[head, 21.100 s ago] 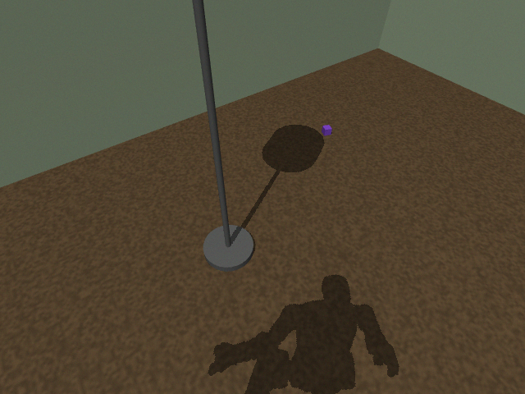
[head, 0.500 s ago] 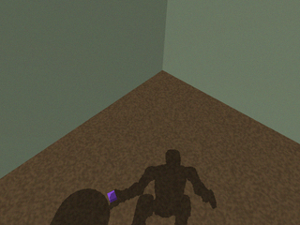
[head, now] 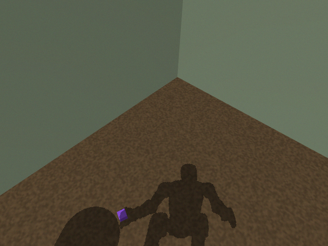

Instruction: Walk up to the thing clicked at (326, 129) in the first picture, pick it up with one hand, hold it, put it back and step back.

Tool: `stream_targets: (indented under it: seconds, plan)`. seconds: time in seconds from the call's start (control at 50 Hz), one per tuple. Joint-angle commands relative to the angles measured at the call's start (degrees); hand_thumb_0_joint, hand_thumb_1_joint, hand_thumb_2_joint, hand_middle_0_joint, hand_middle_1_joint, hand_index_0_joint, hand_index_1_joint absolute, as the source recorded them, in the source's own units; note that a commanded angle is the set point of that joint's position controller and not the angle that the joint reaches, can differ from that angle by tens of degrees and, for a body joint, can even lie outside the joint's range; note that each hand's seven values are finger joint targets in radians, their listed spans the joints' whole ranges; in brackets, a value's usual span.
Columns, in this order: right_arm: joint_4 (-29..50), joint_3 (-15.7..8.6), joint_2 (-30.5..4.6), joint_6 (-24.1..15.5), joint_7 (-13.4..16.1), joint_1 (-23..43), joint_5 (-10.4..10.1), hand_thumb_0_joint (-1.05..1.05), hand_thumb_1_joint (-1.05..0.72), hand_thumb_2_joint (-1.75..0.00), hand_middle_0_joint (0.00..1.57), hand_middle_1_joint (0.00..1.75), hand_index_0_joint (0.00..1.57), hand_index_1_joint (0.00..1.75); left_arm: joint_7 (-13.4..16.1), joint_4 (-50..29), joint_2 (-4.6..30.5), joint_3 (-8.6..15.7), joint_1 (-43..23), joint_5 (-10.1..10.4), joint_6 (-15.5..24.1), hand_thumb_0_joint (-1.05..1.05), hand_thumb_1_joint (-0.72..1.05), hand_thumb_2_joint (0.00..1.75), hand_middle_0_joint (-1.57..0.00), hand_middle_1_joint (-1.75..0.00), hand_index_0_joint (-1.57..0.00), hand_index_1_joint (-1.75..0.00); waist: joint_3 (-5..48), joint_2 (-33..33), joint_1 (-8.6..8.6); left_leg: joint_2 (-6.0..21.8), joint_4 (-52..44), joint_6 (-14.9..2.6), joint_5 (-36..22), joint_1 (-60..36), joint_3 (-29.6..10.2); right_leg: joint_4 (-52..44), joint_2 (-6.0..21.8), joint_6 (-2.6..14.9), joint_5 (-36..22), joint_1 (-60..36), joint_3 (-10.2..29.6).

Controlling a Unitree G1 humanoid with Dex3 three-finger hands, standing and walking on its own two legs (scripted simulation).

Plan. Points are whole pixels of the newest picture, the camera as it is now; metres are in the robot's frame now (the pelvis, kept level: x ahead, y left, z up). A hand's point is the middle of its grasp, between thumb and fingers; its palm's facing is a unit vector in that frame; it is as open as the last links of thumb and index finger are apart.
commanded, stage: stand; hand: left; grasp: from above
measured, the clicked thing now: (122, 215) +0.42 +0.25 -0.76
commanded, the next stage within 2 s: rise first in 0.30 s
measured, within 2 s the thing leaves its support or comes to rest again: neither
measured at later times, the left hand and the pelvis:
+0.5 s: hand out of the picture +0.10 +0.25 -0.16, palm faces +0.03 -0.94 -0.34, open 7.6 cm; pelvis -0.01 +0.00 +0.00, yaw +0 degrees
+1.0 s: hand out of the picture +0.13 +0.27 -0.22, palm faces -0.10 -0.88 -0.46, open 12.7 cm; pelvis -0.02 +0.01 -0.07, yaw -1 degrees
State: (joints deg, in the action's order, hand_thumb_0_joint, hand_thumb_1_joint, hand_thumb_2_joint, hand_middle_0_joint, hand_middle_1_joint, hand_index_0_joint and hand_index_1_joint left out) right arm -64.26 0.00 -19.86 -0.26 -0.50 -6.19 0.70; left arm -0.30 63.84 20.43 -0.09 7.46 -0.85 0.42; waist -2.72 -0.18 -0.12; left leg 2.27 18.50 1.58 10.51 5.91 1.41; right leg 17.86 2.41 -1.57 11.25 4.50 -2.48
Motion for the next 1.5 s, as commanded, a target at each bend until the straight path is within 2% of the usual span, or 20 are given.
stream_targets:
  seconds: [0.0,0.36,0.38,0.4,0.42,0.44,0.48,0.52,0.54,0.56,0.62,0.7,0.86,0.9,1.04,1.22,1.24,1.3,1.44,1.48]
  plan:
    - [3.5,-2.1,-12.4,-1.3,0.9,1.8,-0.1,0.0,-0.9,-0.9,0.2,0.3,0.2,0.3,0.7,-3.3,12.3,2.6,-1.9,0.1,1.2,0.0,0.9,0.9,-0.2,-0.3,-0.2,-0.3,3.7,0.2,0.21,5.7,-2.4,-2.31,-9.7,-0.9,-4.7,-2.6,6.1,2.23,-9.1,0.3,4.7]
    - [3.5,-2.3,-12.5,-1.2,0.9,1.7,-0.1,0.0,-0.9,-0.9,0.2,0.3,0.2,0.3,0.8,-3.5,12.1,2.6,-1.8,0.2,1.1,0.0,0.9,0.9,-0.2,-0.3,-0.2,-0.3,3.6,0.9,0.04,5.8,-2.8,-2.27,-9.8,-0.1,-5.0,-2.4,6.0,2.31,-8.1,0.0,4.3]
    - [3.5,-2.3,-12.6,-1.3,0.9,2.0,-0.1,0.0,-0.87,-0.9,0.2,0.3,0.2,0.3,0.7,-3.4,12.0,2.5,-1.6,0.2,1.1,0.0,0.82,0.91,-0.22,-0.37,-0.19,-0.38,3.4,1.1,-0.13,5.8,-2.7,-2.35,-10.2,-0.2,-5.0,-2.6,5.9,2.24,-8.3,0.0,4.3]
    - [19.2,0.0,-2.8,-4.0,2.1,0.6,-4.1,0.0,-0.95,-0.93,0.2,0.3,0.2,0.3,1.6,-23.5,2.2,2.7,-21.7,3.2,6.3,0.0,0.74,0.96,-0.24,-0.45,-0.2,-0.46,-1.2,2.8,7.23,-2.3,1.4,-1.88,-1.5,6.1,1.8,1.8,-1.8,1.91,-5.1,14.7,1.1]
    - [16.1,-0.3,-4.5,-3.9,2.7,-2.4,-4.1,0.0,-1.0,-0.92,0.2,0.3,0.2,0.3,2.0,-18.9,5.0,3.5,-27.7,2.9,5.8,0.0,0.66,0.98,-0.24,-0.5,-0.19,-0.54,1.2,-0.3,5.56,-2.4,2.5,-2.12,-0.3,5.9,1.4,2.1,-1.8,1.64,-3.4,11.9,0.3]
    - [16.4,-1.7,-6.8,-3.2,3.2,-4.7,-4.3,0.0,-0.98,-0.92,0.2,0.3,0.2,0.3,2.1,-9.6,11.0,7.1,-16.8,1.5,3.6,0.0,0.58,0.93,-0.24,-0.58,-0.21,-0.61,1.1,-0.8,3.5,-2.2,3.1,-2.02,0.6,7.0,1.8,2.6,-2.2,1.94,-1.2,11.4,-0.3]
    - [18.7,-2.5,-6.5,-3.0,3.2,-5.8,-3.6,0.0,-0.97,-0.92,0.2,0.3,0.2,0.3,0.9,-5.6,13.6,9.2,-18.3,-0.7,2.4,0.0,0.42,0.89,-0.23,-0.69,-0.22,-0.7,4.3,-1.9,2.43,-2.3,7.5,-2.12,-0.3,10.8,1.1,6.6,-2.5,2.24,-1.3,13.7,-0.5]
    - [20.7,-4.6,-6.1,-3.5,3.1,-8.7,-2.1,0.0,-0.98,-0.92,0.2,0.3,0.2,0.3,0.0,-4.7,12.5,10.6,-13.6,-3.6,2.5,0.0,0.27,0.85,-0.23,-0.8,-0.24,-0.79,12.6,-0.9,1.33,-2.7,11.5,-1.92,-4.2,11.4,1.1,10.6,-1.9,2.23,-5.5,13.1,0.0]
    - [21.9,-4.9,-5.6,-3.7,2.6,-9.0,-1.7,0.0,-0.97,-0.91,0.2,0.3,0.2,0.3,-0.2,-2.9,12.5,12.6,-6.8,-4.9,1.5,0.0,0.21,0.82,-0.22,-0.85,-0.25,-0.82,14.1,0.7,-0.8,-3.0,12.6,-1.64,-5.0,13.1,1.1,12.5,-1.8,2.49,-5.6,12.9,0.0]
    - [23.4,-5.0,-5.1,-3.9,2.4,-8.9,-1.6,0.0,-0.95,-0.91,0.2,0.3,0.2,0.3,-0.2,-4.5,11.9,12.4,-5.1,-5.6,0.8,0.0,0.13,0.82,-0.24,-0.85,-0.26,-0.83,15.2,3.0,-1.56,-3.3,13.3,-1.36,-6.0,13.8,1.3,13.3,-1.9,2.65,-5.9,12.8,0.2]
    - [27.2,-5.3,-4.6,-4.1,2.2,-7.9,-2.2,0.0,-0.92,-0.9,0.2,0.3,0.2,0.3,0.7,-8.8,9.3,11.3,-5.0,-6.9,-2.5,0.0,-0.11,0.83,-0.25,-0.84,-0.25,-0.84,14.2,2.9,-0.76,-3.2,12.9,-1.18,-5.3,14.3,1.0,13.1,-2.3,2.62,-4.5,14.4,-0.1]
    - [31.0,-5.2,-4.0,-5.0,1.6,-5.9,-2.0,0.0,-0.92,-0.9,0.2,0.3,0.2,0.3,2.1,-13.5,9.8,11.6,-9.2,-8.6,-5.7,0.0,-0.38,0.81,-0.29,-0.85,-0.28,-0.85,13.0,0.8,0.25,-2.4,17.1,-1.25,-1.6,19.0,0.3,16.5,-2.8,2.46,0.1,20.3,-0.7]
    - [33.5,-5.9,-3.3,-8.2,1.5,-8.4,-1.2,0.0,-0.93,-0.91,0.2,0.3,0.2,0.3,3.1,-25.8,8.4,12.7,-5.2,-11.1,-5.6,0.0,-0.38,0.78,-0.37,-0.78,-0.34,-0.8,19.1,4.0,1.45,-1.0,28.1,-1.03,-2.5,25.6,-0.7,28.8,-2.9,2.42,-0.1,30.6,-0.4]
    - [34.7,-6.0,-3.1,-8.8,1.7,-7.5,-1.1,0.0,-0.93,-0.91,0.2,0.3,0.2,0.3,3.3,-29.5,9.4,13.7,-3.1,-12.2,-6.1,0.0,-0.37,0.76,-0.39,-0.76,-0.36,-0.79,19.4,4.4,0.5,-1.0,29.1,-1.05,0.6,27.3,-1.2,29.9,-2.8,2.47,3.0,32.5,-0.4]
    - [36.1,-5.7,-2.5,-10.2,2.2,-7.4,-1.0,0.0,-0.95,-0.91,0.2,0.3,0.2,0.3,3.7,-35.9,7.5,12.3,2.3,-14.5,-9.7,0.0,-0.28,0.67,-0.44,-0.74,-0.43,-0.75,21.5,3.1,1.67,-0.8,35.0,-1.55,1.1,32.4,-1.3,34.3,-2.5,2.28,2.8,36.0,0.2]
    - [38.3,-5.3,-2.1,-12.1,2.2,-5.6,-0.8,0.0,-0.96,-0.91,0.2,0.3,0.2,0.3,4.6,-43.3,7.7,12.6,5.9,-17.2,-11.8,0.0,-0.25,0.64,-0.45,-0.74,-0.45,-0.74,23.1,6.0,1.04,-0.2,40.1,-1.12,4.0,38.1,-3.1,41.7,-2.5,2.53,6.7,44.7,-0.3]
    - [38.1,-5.3,-2.3,-12.2,2.3,-5.5,-0.8,0.0,-0.96,-0.91,0.2,0.3,0.2,0.3,4.7,-43.3,7.5,11.9,4.6,-17.7,-11.7,0.0,-0.26,0.64,-0.44,-0.77,-0.44,-0.76,23.8,5.8,1.96,0.0,41.2,-1.1,3.9,38.6,-3.4,42.8,-2.6,2.54,6.7,46.0,-0.3]
    - [37.8,-5.0,-2.1,-13.0,2.2,-4.5,-0.7,0.0,-0.96,-0.91,0.2,0.3,0.2,0.3,5.5,-40.3,8.6,11.9,-0.6,-20.5,-10.7,0.0,-0.27,0.66,-0.42,-0.78,-0.42,-0.78,22.5,4.2,2.64,-0.5,46.0,-1.6,8.1,45.2,-3.0,46.4,-2.5,2.43,9.4,51.4,-0.1]
    - [35.2,-5.7,-3.9,-14.8,1.4,-3.3,-0.7,0.0,-0.9,-0.9,0.2,0.3,0.2,0.3,8.9,-34.6,10.8,10.7,-10.8,-29.8,-5.5,0.0,-0.22,0.67,-0.41,-0.78,-0.41,-0.78,30.2,5.6,2.31,-0.9,56.1,-1.2,11.9,55.1,-3.5,58.7,-2.2,3.03,12.3,64.2,0.6]
    - [33.8,-6.0,-4.6,-14.9,1.2,-2.9,-0.8,0.0,-0.9,-0.9,0.2,0.3,0.2,0.3,10.5,-31.2,12.9,11.5,-13.8,-32.8,-4.3,0.0,-0.21,0.67,-0.41,-0.78,-0.41,-0.78,31.9,4.7,1.97,-1.1,60.0,-1.34,12.2,59.2,-3.3,62.1,-2.3,3.04,12.5,68.0,0.6]
